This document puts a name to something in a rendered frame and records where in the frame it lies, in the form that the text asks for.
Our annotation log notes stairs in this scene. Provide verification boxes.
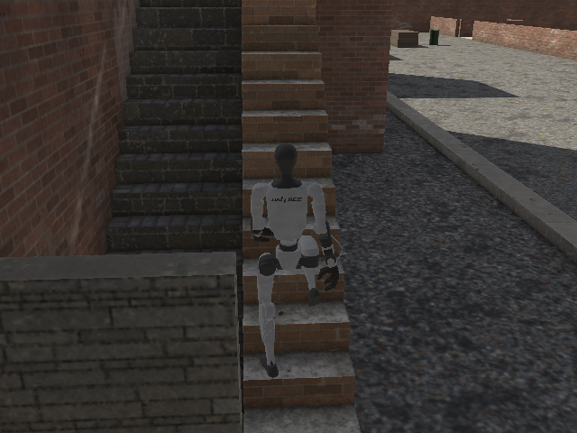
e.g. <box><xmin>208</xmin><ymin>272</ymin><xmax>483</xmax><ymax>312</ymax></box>
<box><xmin>242</xmin><ymin>0</ymin><xmax>361</xmax><ymax>433</ymax></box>

